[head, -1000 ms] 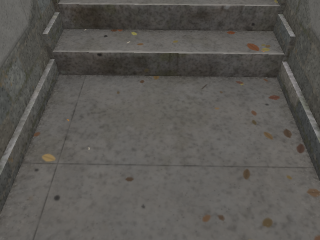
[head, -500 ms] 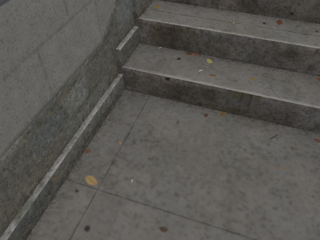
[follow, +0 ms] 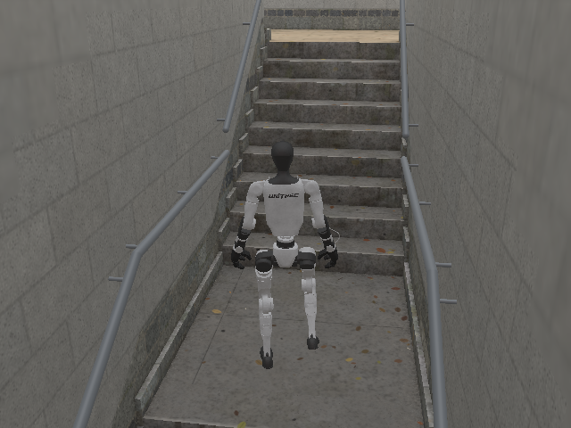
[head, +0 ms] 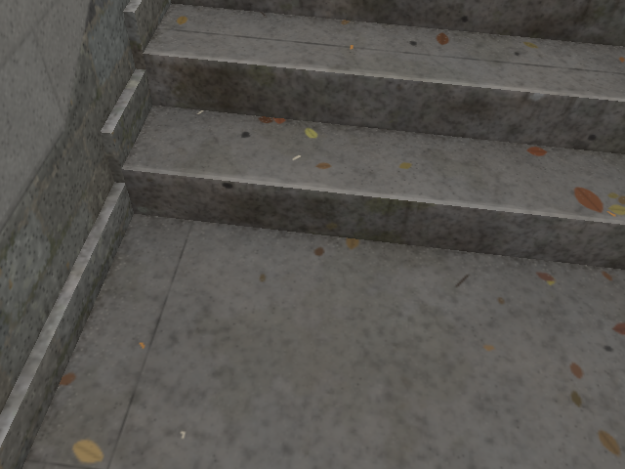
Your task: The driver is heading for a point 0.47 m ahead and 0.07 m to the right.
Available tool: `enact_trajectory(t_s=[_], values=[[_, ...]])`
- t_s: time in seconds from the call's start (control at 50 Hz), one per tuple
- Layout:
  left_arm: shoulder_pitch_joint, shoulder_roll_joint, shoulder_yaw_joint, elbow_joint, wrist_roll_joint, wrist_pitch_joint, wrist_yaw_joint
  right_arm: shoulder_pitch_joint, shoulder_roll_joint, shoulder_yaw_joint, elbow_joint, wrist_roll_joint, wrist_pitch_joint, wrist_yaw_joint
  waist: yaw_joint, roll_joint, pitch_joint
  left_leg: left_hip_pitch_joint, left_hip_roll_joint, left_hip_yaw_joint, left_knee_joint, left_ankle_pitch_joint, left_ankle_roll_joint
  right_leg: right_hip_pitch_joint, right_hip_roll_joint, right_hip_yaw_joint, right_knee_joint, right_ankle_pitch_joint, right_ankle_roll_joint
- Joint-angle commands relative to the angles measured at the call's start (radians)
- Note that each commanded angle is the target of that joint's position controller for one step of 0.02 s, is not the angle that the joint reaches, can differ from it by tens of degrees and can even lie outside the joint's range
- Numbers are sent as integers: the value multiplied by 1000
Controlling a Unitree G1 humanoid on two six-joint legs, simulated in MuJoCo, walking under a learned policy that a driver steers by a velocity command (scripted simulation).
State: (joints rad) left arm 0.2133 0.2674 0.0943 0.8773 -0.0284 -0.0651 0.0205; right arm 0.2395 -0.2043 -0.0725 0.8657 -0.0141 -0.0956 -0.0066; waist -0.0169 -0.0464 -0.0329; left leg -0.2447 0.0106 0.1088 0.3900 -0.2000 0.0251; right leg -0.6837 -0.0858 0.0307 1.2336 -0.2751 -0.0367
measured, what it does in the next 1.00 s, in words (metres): walks ahead: right foot, then left foot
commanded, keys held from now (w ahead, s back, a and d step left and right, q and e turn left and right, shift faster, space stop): w+e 0.32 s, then w+q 0.16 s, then no key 0.52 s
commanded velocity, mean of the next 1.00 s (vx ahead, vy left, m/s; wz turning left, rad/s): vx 0.35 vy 0.00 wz -0.21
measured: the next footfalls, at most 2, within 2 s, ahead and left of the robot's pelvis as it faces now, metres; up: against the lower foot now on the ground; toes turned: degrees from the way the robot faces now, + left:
right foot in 0.32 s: +0.29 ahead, -0.19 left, +0.00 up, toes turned -15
left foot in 0.82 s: +0.57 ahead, -0.06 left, +0.00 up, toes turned -10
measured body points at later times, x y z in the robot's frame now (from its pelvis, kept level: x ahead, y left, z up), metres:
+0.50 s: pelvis +0.24 -0.11 -0.01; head +0.27 -0.13 +0.44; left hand +0.40 +0.12 -0.12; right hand +0.29 -0.40 -0.13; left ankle +0.25 +0.06 -0.64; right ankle +0.25 -0.18 -0.74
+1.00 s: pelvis +0.41 -0.13 -0.01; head +0.45 -0.12 +0.44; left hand +0.53 +0.11 -0.16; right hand +0.47 -0.38 -0.14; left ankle +0.53 -0.05 -0.74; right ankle +0.34 -0.23 -0.71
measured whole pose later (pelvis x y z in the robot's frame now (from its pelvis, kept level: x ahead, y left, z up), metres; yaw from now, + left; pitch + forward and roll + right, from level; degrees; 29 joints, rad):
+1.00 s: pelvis +0.41 -0.13 -0.01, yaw -13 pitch +0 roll +0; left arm 0.23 0.22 0.04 0.92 0.02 0.01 0.02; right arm 0.17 -0.18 -0.01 0.88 -0.02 -0.03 -0.02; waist 0.01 -0.02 0.05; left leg -0.37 -0.01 0.05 0.44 -0.08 0.05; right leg -0.30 0.01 0.02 0.80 -0.54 -0.01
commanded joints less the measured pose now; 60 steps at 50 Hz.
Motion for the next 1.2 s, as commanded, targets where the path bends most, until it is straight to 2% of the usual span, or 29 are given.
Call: enact_trajectory(t_s=[0.02, 0.12, 0.22, 0.26, 0.3, 0.32, 0.34, 0.36, 0.38, 0.42, 0.46, 0.52, 0.56, 0.64, 0.76, 0.78, 0.8, 0.82, 0.84, 0.86, 0.88, 0.94, 1.0, 1.04, 1.06, 1.08, 1.1, 1.12, 1.2], values=[[7, 1, -1, -90, 9, 18, -4, -32, -104, -20, -46, -1, -15, -9, 42, 123, 16, 80, 274, -167, -214, 254, 143, -150, -60, 73, -17, 105, 18], [-157, -7, -16, -159, 11, 25, -31, 8, -156, -32, -27, -4, -11, -32, 1, 104, 48, 85, 250, -13, -227, 234, 117, -84, -45, 12, -314, 311, 26], [-289, 8, -22, -230, 8, 36, -67, 69, -217, -56, -13, 23, 12, -29, -45, 111, 89, 248, 305, 37, -172, 249, 93, -58, -21, -60, -498, 171, -18], [-265, 35, -10, -244, 12, 40, -74, 59, -242, -65, -15, 33, 23, -29, -18, 141, 71, 275, 311, 71, -75, 497, 75, 43, 29, -118, -543, 56, -54], [-54, 97, 30, -197, 12, 38, -71, 42, -262, -69, -19, 45, 37, -31, 99, 137, -37, 251, 261, 129, 218, 781, 39, 348, 138, -185, -663, 89, -107], [124, 184, 70, -149, 10, 40, -54, 54, -236, -59, -32, 27, 35, -36, 165, 81, -134, 40, 221, 139, 503, 609, -10, 667, 106, -69, -664, 154, -152], [134, 301, 83, -145, 5, 34, -41, 115, -88, -12, -89, -18, 10, -24, 73, -211, -185, -446, 53, 101, 882, -252, -75, 995, -174, 459, -738, 117, -303], [222, 250, 59, -165, 19, 26, -40, 91, -123, -6, -88, 25, -38, -7, 128, -174, -385, -545, -7, -147, 1041, -371, -67, 1087, -287, 782, -925, 31, -383], [203, 184, 42, -150, 34, 19, -41, 9, -170, -22, -97, 72, -51, 1, 144, -100, -282, -643, 42, -162, 1075, -285, -48, 1046, -266, 621, -918, 113, -324], [38, 102, 16, -174, 26, 7, -39, -50, -171, -19, -90, 39, -47, -14, 78, 10, -135, -568, 138, -155, 965, -143, -17, 730, -200, 361, -904, 249, -247], [-27, 53, 2, -172, 42, -14, -41, -3, -171, -30, -78, 39, -9, -17, 8, -16, -97, -445, 170, -183, 894, -77, 0, 557, -158, 250, -959, 314, -221], [-11, 77, 6, -143, 37, -39, -39, -20, -137, -24, -87, 28, 23, -23, -14, 19, -28, -456, 160, -177, 783, -10, -10, 487, -137, 141, -1007, 539, -204], [3, 94, 7, -125, 34, -34, -20, -55, -121, -17, -105, 9, 24, -23, -17, 20, -8, -469, 142, -159, 652, 68, -31, 488, -113, 65, -1000, 718, -182], [34, 99, 3, -96, 24, -15, 1, -160, -77, 5, -127, 11, 17, -5, 26, -6, -15, -366, 80, -107, 331, 292, -30, 515, -52, -43, -981, 771, -116], [49, 107, 1, -57, 25, 13, 10, -226, -114, 2, -153, 5, 9, 23, 48, -40, -17, -331, 27, -103, 150, 199, 8, 676, -115, 21, -845, 767, -128], [145, 72, -13, -26, 57, 5, 7, -87, -78, 20, -87, -56, 17, 17, 46, -31, -39, -238, -18, -34, 113, 147, 15, 734, -77, -7, -806, 798, -101], [170, 66, -12, -9, 60, -2, 2, -8, -82, 18, -54, -56, 10, 12, 25, -47, -32, -102, -23, -43, 30, 256, 37, 693, -40, -14, -725, 799, -69], [164, 75, -11, -18, 55, -11, 0, 68, -141, 7, -34, -51, -5, 5, -9, 9, -77, 84, 61, -120, 44, 648, 59, 608, 9, -31, -618, 669, -32], [278, 16, -27, -24, 23, -18, 2, 132, -213, -6, -25, -62, -8, 0, 24, 175, -227, 419, 294, -315, 189, 1212, 183, 382, 60, -50, -417, 210, 2], [276, 21, -31, 8, 0, 2, 3, 155, -170, 3, -24, -17, 5, -2, -38, 262, -370, 505, 424, -483, 163, 1403, 343, 291, 165, -26, -218, -349, 23], [191, 49, -24, -1, 18, 26, 0, 121, -144, 15, -29, 12, 16, -3, -30, 175, -338, 425, 388, -459, 103, 1182, 327, 272, 136, 43, -187, -411, 22], [114, 27, -31, 6, 54, 65, -7, -91, -89, 40, -48, 0, 51, -25, 59, 161, -84, 40, 249, -310, -70, 538, 191, 375, 74, 25, -349, -305, 36], [168, 21, -39, 54, 51, 94, 3, -85, -121, 29, -26, -11, 76, -21, 59, 205, -67, -49, 185, -262, -134, 158, 152, 481, 98, -38, -516, -195, 35], [191, 4, -46, 79, 51, 95, 4, -95, -136, 21, -10, 3, 87, -14, 73, 188, -59, -108, 166, -255, -153, -109, 119, 560, 99, -59, -648, -42, 20], [123, -3, -42, 55, 41, 102, 11, -226, -137, 14, -57, 27, 89, -21, 92, 176, -15, -191, 154, -257, -151, -305, 95, 568, 57, -25, -681, 47, 20], [101, 15, -43, 44, 57, 106, 17, -207, -116, 18, -46, 24, 91, -25, 75, 157, 20, -225, 130, -247, -154, -395, 55, 548, 55, -22, -729, 10, 5], [115, 37, -42, 39, 65, 106, 24, -163, -111, 17, -25, 16, 92, -28, 61, 126, 46, -225, 108, -230, -124, -413, 26, 512, 21, 10, -786, -62, -14], [110, 79, -32, 48, 55, 101, 28, -127, -102, 14, -21, 15, 97, -35, 27, 11, 87, -118, 43, -146, -73, -326, -5, 327, 11, 43, -844, -289, -37], [11, 33, -44, 53, 45, 47, 24, -73, -85, 11, 29, -7, 91, -47, -22, -82, 115, 106, 12, -104, 72, -3, -20, 173, -19, 103, -979, -313, -17]])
